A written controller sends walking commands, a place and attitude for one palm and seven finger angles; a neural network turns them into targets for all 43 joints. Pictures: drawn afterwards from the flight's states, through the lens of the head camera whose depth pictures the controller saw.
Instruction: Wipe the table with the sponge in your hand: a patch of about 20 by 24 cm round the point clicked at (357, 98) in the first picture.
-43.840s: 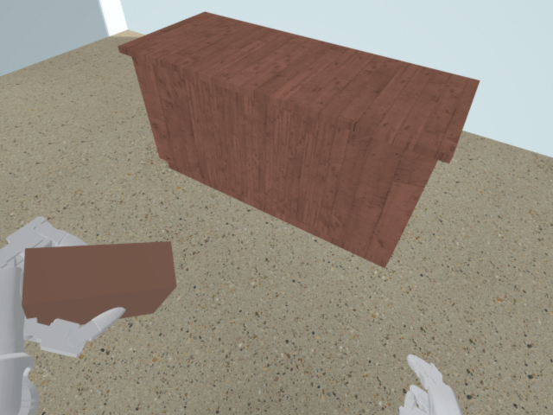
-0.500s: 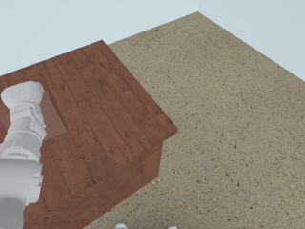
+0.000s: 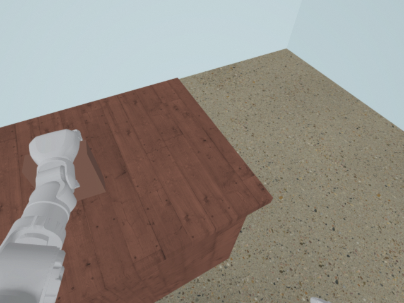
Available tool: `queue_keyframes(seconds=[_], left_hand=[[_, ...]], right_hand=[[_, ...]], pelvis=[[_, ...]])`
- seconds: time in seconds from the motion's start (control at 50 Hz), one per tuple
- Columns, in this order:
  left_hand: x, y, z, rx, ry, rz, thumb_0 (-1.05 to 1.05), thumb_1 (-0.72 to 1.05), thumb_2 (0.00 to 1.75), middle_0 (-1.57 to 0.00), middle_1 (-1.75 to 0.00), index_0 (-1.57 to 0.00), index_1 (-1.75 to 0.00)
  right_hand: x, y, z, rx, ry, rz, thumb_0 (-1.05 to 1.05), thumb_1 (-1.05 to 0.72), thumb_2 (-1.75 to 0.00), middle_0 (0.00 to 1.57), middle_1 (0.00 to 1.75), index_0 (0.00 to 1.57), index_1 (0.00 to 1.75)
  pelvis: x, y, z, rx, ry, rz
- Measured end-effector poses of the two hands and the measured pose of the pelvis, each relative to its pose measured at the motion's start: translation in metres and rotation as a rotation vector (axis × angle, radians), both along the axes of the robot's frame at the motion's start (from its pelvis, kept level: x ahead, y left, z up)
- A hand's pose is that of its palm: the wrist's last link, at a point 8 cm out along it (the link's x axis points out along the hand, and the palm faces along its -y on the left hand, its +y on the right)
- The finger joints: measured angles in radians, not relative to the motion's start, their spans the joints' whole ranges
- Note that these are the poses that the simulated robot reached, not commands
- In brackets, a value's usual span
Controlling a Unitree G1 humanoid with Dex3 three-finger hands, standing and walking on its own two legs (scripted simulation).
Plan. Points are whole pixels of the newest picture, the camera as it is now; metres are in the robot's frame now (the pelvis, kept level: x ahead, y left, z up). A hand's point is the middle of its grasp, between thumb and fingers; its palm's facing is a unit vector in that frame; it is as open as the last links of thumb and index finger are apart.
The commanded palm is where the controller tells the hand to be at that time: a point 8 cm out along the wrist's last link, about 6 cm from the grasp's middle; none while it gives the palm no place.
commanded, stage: slide back across to the first lane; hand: left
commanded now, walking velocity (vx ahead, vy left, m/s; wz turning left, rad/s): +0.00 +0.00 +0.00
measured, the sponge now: (72, 181) +0.38 +0.32 -0.03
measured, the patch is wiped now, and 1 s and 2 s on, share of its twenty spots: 1.00 1.00 1.00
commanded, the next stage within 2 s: wipe back along the first lane in 0.08 s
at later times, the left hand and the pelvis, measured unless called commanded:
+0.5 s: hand (60, 176) +0.36 +0.32 +0.02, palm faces -0.06 -0.02 -1.00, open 9.6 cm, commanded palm +0.32 +0.30 +0.05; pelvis +0.00 +0.00 +0.00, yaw +1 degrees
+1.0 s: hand (65, 200) +0.31 +0.29 +0.02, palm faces -0.04 -0.03 -1.00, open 9.6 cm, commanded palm +0.27 +0.27 +0.05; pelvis +0.01 -0.02 +0.01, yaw +1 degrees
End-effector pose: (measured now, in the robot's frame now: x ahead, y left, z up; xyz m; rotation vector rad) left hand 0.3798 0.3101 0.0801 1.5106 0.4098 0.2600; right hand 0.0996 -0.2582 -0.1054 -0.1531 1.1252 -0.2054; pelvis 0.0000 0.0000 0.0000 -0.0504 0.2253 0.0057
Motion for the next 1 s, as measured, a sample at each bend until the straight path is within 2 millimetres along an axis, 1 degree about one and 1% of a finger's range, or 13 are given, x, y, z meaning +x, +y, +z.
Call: queue_keyframes(seconds=[0.08, 0.14, 0.2, 0.28, 0.36, 0.48, 0.62, 0.76, 1.0], left_hand=[[-0.004, 0.002, -0.002, -0.003, -0.018, -0.006, 0.00, -0.53, 1.15, -0.79, -1.40, -0.80, -1.41], [-0.007, 0.002, -0.002, 0.000, -0.030, -0.004, 0.00, -0.52, 1.14, -0.78, -1.40, -0.79, -1.41], [-0.009, 0.003, -0.001, 0.006, -0.033, 0.005, 0.00, -0.52, 1.14, -0.78, -1.41, -0.79, -1.42], [-0.014, 0.004, 0.000, 0.016, -0.032, 0.021, 0.00, -0.51, 1.13, -0.77, -1.41, -0.78, -1.42], [-0.021, 0.004, 0.000, 0.022, -0.028, 0.031, 0.00, -0.49, 1.12, -0.76, -1.41, -0.77, -1.42], [-0.032, 0.001, -0.001, 0.032, -0.023, 0.035, 0.00, -0.47, 1.10, -0.75, -1.41, -0.76, -1.43], [-0.045, -0.007, -0.002, 0.044, -0.025, 0.042, 0.00, -0.45, 1.08, -0.74, -1.42, -0.74, -1.43], [-0.064, -0.017, 0.000, 0.040, -0.041, 0.050, 0.00, -0.44, 1.08, -0.73, -1.42, -0.74, -1.44], [-0.090, -0.032, 0.000, 0.026, -0.038, 0.066, 0.00, -0.44, 1.07, -0.73, -1.43, -0.73, -1.45]], right_hand=[[0.015, 0.011, 0.001, 0.012, -0.016, 0.021, 0.00, -0.91, -0.90, 0.20, 0.30, 0.20, 0.30], [0.023, 0.019, 0.001, 0.025, -0.023, 0.036, 0.00, -0.91, -0.90, 0.20, 0.30, 0.20, 0.30], [0.027, 0.025, 0.001, 0.036, -0.024, 0.046, 0.00, -0.91, -0.90, 0.20, 0.30, 0.20, 0.30], [0.027, 0.028, 0.001, 0.047, -0.021, 0.050, 0.00, -0.91, -0.90, 0.20, 0.30, 0.20, 0.30], [0.024, 0.026, 0.001, 0.049, -0.015, 0.050, 0.00, -0.91, -0.90, 0.20, 0.30, 0.20, 0.30], [0.020, 0.017, 0.002, 0.038, -0.009, 0.044, 0.00, -0.91, -0.90, 0.20, 0.30, 0.20, 0.30], [0.025, 0.006, 0.003, 0.030, -0.021, 0.046, 0.01, -0.91, -0.90, 0.20, 0.30, 0.20, 0.30], [0.043, 0.004, 0.006, 0.046, -0.077, 0.061, 0.01, -0.91, -0.90, 0.20, 0.30, 0.19, 0.30], [0.082, 0.008, 0.019, 0.065, -0.188, 0.120, 0.01, -0.91, -0.90, 0.20, 0.30, 0.20, 0.30]], pelvis=[[0.002, 0.006, 0.000, -0.002, -0.004, 0.001], [0.003, 0.009, 0.000, -0.003, -0.007, 0.001], [0.004, 0.010, 0.001, -0.003, -0.011, 0.002], [0.004, 0.009, 0.002, -0.003, -0.018, 0.003], [0.004, 0.008, 0.003, -0.002, -0.028, 0.004], [0.003, 0.004, 0.004, 0.002, -0.041, 0.008], [0.003, -0.002, 0.004, 0.006, -0.051, 0.011], [0.005, -0.009, 0.005, 0.012, -0.069, 0.010], [0.005, -0.020, 0.007, 0.023, -0.104, 0.017]])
